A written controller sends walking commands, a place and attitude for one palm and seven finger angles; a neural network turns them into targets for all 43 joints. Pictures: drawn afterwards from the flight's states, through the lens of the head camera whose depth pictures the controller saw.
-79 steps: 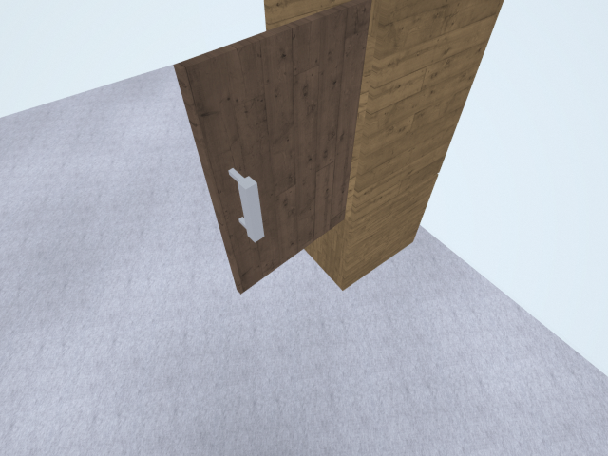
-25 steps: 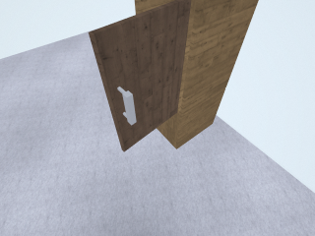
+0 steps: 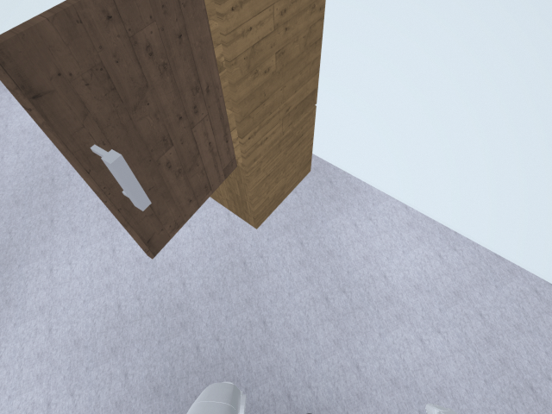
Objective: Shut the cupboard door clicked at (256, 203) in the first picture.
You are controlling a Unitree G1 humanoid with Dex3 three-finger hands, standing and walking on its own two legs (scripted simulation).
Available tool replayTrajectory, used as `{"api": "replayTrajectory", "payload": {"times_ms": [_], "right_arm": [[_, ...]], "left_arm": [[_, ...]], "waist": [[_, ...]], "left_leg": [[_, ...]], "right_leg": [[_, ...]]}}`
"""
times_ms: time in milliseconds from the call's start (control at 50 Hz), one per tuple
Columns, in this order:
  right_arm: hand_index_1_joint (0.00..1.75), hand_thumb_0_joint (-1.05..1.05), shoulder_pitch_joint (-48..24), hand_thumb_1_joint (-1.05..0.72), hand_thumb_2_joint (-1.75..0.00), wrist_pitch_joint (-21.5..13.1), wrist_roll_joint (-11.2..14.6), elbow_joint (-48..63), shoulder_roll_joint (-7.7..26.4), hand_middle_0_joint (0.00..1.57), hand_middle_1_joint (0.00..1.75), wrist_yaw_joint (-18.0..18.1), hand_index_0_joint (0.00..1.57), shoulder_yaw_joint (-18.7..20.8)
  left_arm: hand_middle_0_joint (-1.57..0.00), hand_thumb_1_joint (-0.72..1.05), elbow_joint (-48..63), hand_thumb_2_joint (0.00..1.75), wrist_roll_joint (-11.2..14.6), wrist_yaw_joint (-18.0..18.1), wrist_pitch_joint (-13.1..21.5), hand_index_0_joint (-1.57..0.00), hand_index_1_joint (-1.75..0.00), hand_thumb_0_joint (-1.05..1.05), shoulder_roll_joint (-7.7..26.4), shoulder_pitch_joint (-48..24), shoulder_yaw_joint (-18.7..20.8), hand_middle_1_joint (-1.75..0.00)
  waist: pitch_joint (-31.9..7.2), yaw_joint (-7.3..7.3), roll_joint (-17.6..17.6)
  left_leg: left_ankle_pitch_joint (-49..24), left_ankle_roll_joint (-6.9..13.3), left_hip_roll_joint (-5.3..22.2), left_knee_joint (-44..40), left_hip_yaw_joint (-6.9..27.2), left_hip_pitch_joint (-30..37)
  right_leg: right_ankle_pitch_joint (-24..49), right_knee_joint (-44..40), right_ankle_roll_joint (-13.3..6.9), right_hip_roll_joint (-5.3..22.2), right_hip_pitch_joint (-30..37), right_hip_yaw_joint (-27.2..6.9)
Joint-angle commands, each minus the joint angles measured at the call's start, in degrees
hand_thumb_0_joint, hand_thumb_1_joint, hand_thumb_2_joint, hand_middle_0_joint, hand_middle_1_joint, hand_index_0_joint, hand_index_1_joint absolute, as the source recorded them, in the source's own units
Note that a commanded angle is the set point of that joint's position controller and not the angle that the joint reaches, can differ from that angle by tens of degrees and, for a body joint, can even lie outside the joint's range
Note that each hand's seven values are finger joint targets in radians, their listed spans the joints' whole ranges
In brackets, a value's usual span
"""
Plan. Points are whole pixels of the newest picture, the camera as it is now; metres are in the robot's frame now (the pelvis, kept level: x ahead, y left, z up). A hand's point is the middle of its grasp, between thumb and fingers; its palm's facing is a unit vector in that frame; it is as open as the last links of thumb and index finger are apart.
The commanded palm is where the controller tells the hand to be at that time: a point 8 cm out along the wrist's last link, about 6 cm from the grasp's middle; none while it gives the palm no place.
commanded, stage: walk to a spot facing it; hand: left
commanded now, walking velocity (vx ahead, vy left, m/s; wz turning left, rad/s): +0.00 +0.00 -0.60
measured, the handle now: (121, 178) +0.48 +0.34 -0.03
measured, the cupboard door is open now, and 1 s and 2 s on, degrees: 95 95 95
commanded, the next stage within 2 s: turn to face it in 2.00 s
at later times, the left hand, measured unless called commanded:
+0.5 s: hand (172, 385) +0.16 +0.20 -0.17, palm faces -0.25 -0.93 -0.27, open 7.4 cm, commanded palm none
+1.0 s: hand (246, 328) +0.26 +0.09 -0.16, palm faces -0.58 -0.80 -0.18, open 7.4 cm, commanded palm none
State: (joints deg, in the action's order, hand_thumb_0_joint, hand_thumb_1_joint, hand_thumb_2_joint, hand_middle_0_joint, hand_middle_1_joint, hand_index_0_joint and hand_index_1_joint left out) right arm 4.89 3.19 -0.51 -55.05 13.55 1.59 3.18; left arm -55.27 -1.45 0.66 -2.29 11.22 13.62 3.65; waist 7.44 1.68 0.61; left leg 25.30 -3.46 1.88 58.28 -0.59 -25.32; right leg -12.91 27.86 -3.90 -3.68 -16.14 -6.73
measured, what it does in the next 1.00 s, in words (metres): steps on the spot, turning right: left foot, then right foot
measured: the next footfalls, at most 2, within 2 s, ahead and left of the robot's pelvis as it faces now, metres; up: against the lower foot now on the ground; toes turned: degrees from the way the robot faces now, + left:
left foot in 0.24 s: +0.04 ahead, +0.16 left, +0.00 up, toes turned -9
right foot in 0.52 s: +0.01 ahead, -0.14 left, +0.00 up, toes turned -20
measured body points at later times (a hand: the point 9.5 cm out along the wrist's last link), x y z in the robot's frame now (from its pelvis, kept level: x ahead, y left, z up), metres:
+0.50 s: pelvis +0.01 +0.00 -0.02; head +0.07 -0.02 +0.43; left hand +0.17 +0.25 -0.15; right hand +0.01 -0.26 -0.16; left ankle +0.00 +0.17 -0.74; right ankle -0.02 -0.12 -0.74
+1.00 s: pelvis +0.05 -0.02 +0.00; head +0.10 -0.03 +0.45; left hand +0.29 +0.13 -0.14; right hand -0.08 -0.23 -0.13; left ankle +0.09 +0.12 -0.74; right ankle -0.04 -0.13 -0.68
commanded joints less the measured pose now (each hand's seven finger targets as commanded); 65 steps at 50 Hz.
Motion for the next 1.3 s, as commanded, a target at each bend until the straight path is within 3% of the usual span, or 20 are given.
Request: {"api": "replayTrajectory", "payload": {"times_ms": [0,160,200,220,320,440,460,480,520,720,760,780,880,1020,1060,1080,1100,1120,1180,1280], "right_arm": [[0.3,0.0,-0.9,-0.9,-0.9,-1.4,0.3,5.1,3.0,0.2,0.3,0.5,0.2,0.9],[0.3,0.0,6.1,-0.9,-0.9,-2.8,1.0,4.3,5.1,0.2,0.3,1.5,0.2,1.2],[0.3,0.0,7.1,-0.9,-0.9,-3.4,-0.6,5.6,13.7,0.2,0.3,1.8,0.2,2.9],[0.3,0.0,7.2,-0.9,-0.9,-3.1,-1.2,6.1,13.9,0.2,0.3,2.0,0.2,2.5],[0.3,0.0,1.4,-0.9,-0.9,-3.3,-1.9,8.3,9.1,0.2,0.3,1.7,0.2,1.1],[0.3,0.0,6.4,-0.9,-0.9,-2.6,-1.1,7.3,12.8,0.2,0.3,0.8,0.2,2.7],[0.3,0.0,6.0,-0.9,-0.9,-2.6,-0.6,8.1,11.6,0.2,0.3,0.5,0.2,2.6],[0.3,0.0,4.7,-0.9,-0.9,-2.5,0.2,10.8,5.8,0.2,0.3,0.2,0.2,1.4],[0.3,0.0,3.0,-0.9,-0.9,-2.0,0.7,11.5,7.0,0.2,0.3,0.6,0.2,0.7],[0.3,0.0,12.0,-0.9,-0.9,-2.7,0.4,5.6,5.8,0.2,0.3,0.4,0.2,0.5],[0.3,0.0,16.0,-0.9,-0.9,-3.7,-1.6,5.7,15.9,0.2,0.3,0.9,0.2,2.4],[0.3,0.0,15.4,-0.9,-0.9,-3.7,-1.8,6.0,16.7,0.2,0.3,1.0,0.2,2.3],[0.3,0.0,11.4,-0.9,-0.9,-5.1,-1.9,6.5,10.5,0.2,0.3,0.5,0.2,0.8],[0.3,0.0,17.9,-0.9,-0.9,-5.3,-2.0,3.7,11.6,0.2,0.3,-0.4,0.2,1.5],[0.3,0.0,16.1,-0.9,-0.9,-5.2,-1.8,4.1,11.8,0.2,0.3,-0.6,0.2,1.5],[0.3,0.0,13.7,-0.9,-0.9,-5.3,-1.1,4.8,10.9,0.2,0.3,-1.0,0.2,1.3],[0.3,0.0,9.3,-0.9,-0.9,-5.5,0.2,8.3,5.8,0.2,0.3,-1.7,0.2,0.1],[0.3,0.0,3.2,-0.9,-0.9,-5.4,0.0,10.9,6.6,0.2,0.3,-1.3,0.2,-0.1],[0.3,0.0,4.3,-0.9,-0.9,-4.9,-0.6,8.6,6.9,0.2,0.3,-1.4,0.2,0.8],[0.3,0.0,5.2,-0.9,-0.9,-4.5,-0.8,6.8,3.7,0.2,0.3,-2.5,0.2,0.6]], "left_arm": [[-0.2,0.9,3.3,0.9,-0.2,0.9,1.3,-0.2,-0.3,0.0,12.5,3.5,3.4,-0.3],[-0.2,0.9,5.5,0.9,0.3,0.5,0.3,-0.2,-0.3,0.0,11.7,-2.3,3.6,-0.3],[-0.2,0.9,7.9,0.9,1.2,-0.7,0.4,-0.2,-0.3,0.0,6.9,-1.9,2.4,-0.3],[-0.2,0.9,8.7,0.9,0.4,-1.0,0.2,-0.2,-0.3,0.0,9.8,-5.4,2.8,-0.3],[-0.2,0.9,8.2,0.9,0.2,-2.9,-0.6,-0.2,-0.3,0.0,7.9,-4.1,2.9,-0.3],[-0.2,0.9,7.8,0.9,0.5,-3.4,0.8,-0.2,-0.3,0.0,8.1,-1.9,2.2,-0.3],[-0.2,0.9,6.4,0.9,0.3,-3.0,1.3,-0.2,-0.3,0.0,11.4,2.5,2.9,-0.3],[-0.2,0.9,5.6,0.9,-0.5,-1.8,1.8,-0.2,-0.3,0.0,19.0,6.4,4.5,-0.3],[-0.2,0.9,5.2,0.9,0.3,-0.5,1.4,-0.2,-0.3,0.0,20.1,7.1,4.4,-0.3],[-0.2,0.9,8.5,0.9,0.4,-0.4,0.1,-0.2,-0.3,0.0,14.0,-6.3,2.7,-0.3],[-0.2,0.9,11.2,0.9,1.2,-1.4,-0.5,-0.2,-0.3,0.0,7.4,-6.5,1.4,-0.3],[-0.2,0.9,11.7,0.9,0.4,-1.9,-0.3,-0.2,-0.3,0.0,9.8,-9.6,1.9,-0.3],[-0.2,0.9,10.1,0.9,-0.2,-4.6,0.3,-0.2,-0.3,0.0,6.6,-9.8,1.8,-0.3],[-0.2,0.9,10.7,0.9,0.1,-5.4,1.7,-0.2,-0.3,0.0,5.2,-14.6,0.7,-0.3],[-0.2,0.9,8.7,0.9,0.0,-5.2,2.0,-0.2,-0.3,0.0,6.4,-9.2,1.2,-0.3],[-0.2,0.9,5.6,0.9,-0.1,-4.7,2.7,-0.2,-0.3,0.0,9.6,0.2,2.2,-0.3],[-0.2,0.9,2.8,0.9,-0.7,-3.3,3.5,-0.2,-0.3,0.0,18.1,10.5,4.3,-0.3],[-0.2,0.9,1.6,0.9,0.9,-2.1,3.2,-0.2,-0.3,0.0,20.7,13.9,4.9,-0.3],[-0.2,0.9,4.7,0.9,0.7,-0.9,3.6,-0.2,-0.3,0.0,13.8,1.5,3.1,-0.3],[-0.2,0.9,4.5,0.9,0.1,-1.2,5.2,-0.2,-0.3,0.0,13.0,-0.5,2.9,-0.3]], "waist": [[-11.7,0.83,6.7],[-13.2,-3.54,5.5],[-11.8,-3.42,-19.8],[-7.7,-4.32,-12.7],[-6.1,0.07,-15.2],[-11.0,-0.37,-10.8],[-12.4,1.63,-3.5],[-13.6,3.41,19.2],[-12.4,3.65,16.4],[-12.1,-4.7,6.4],[-10.6,-6.11,-21.3],[-8.3,-6.41,-14.4],[-4.6,-2.64,-12.6],[-7.3,-5.63,-12.4],[-8.8,-2.35,-9.1],[-12.4,2.66,-2.1],[-15.9,7.22,18.6],[-14.2,8.92,17.9],[-6.7,1.03,12.2],[-7.1,-1.56,5.8]], "left_leg": [[-0.8,-0.3,-0.6,-5.9,1.0,-1.9],[-11.5,1.2,-0.3,-34.6,2.1,20.1],[-15.2,10.1,23.6,-45.5,25.8,27.6],[-20.6,15.1,27.8,-44.7,26.7,19.5],[-37.6,10.4,14.6,-37.1,3.3,15.2],[-38.7,5.8,13.7,-24.4,-2.7,16.5],[-29.9,3.0,10.9,-15.7,-5.4,9.5],[4.7,-0.7,1.6,0.3,-9.3,-7.1],[12.5,0.3,3.7,11.4,1.9,-9.7],[-11.9,0.1,-0.1,-29.8,-2.8,18.1],[0.4,9.2,24.4,-47.0,26.1,22.7],[2.5,13.8,28.7,-48.2,29.6,17.7],[-8.2,8.8,16.0,-44.7,5.3,17.2],[-18.5,7.9,18.2,-39.9,-4.2,21.7],[-20.3,5.9,17.0,-31.3,-7.9,16.9],[-22.5,3.5,13.6,-18.3,-12.2,8.4],[-0.2,0.0,5.3,1.7,-17.0,-12.7],[12.0,0.0,3.7,11.7,-5.9,-20.1],[0.3,-1.0,8.2,9.2,0.1,-15.9],[-7.6,-1.6,4.9,-7.8,-3.1,-4.3]], "right_leg": [[27.4,-6.2,-7.7,13.6,12.7,-17.5],[18.7,-1.1,-1.8,8.7,-0.8,-18.5],[-20.7,18.6,4.7,-2.5,-18.5,-2.1],[-22.7,29.7,5.9,0.4,-18.0,0.7],[-14.4,33.9,7.4,3.6,-15.2,6.0],[-1.5,4.7,4.9,1.5,3.0,13.2],[11.7,-2.0,3.3,5.0,12.4,8.6],[33.9,-6.7,-3.5,22.1,21.8,-17.6],[32.4,-6.2,-11.6,26.2,15.2,-18.7],[11.7,0.3,-1.6,10.7,-5.3,-10.8],[-23.3,23.0,5.0,-1.6,-20.6,3.7],[-22.6,32.2,5.0,2.7,-21.0,1.6],[-9.5,33.6,6.1,6.2,-20.4,8.1],[-11.0,12.7,4.7,5.1,-10.3,14.8],[-6.1,3.5,3.2,3.1,2.3,16.1],[-3.7,-1.1,0.8,4.0,17.8,12.8],[-2.9,-8.2,-6.3,21.7,33.0,-14.7],[6.0,-11.8,-10.8,27.5,29.7,-26.1],[5.5,-12.3,-8.8,20.8,13.4,-13.3],[8.4,-12.1,-7.6,16.0,5.9,-5.8]]}}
